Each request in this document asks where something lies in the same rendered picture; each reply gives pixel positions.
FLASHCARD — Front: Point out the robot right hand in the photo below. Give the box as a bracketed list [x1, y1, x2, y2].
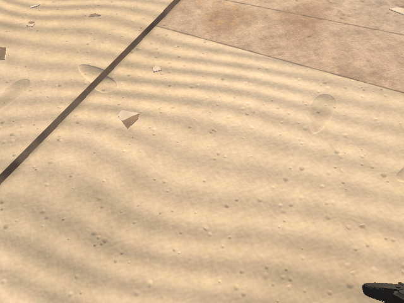
[362, 282, 404, 303]

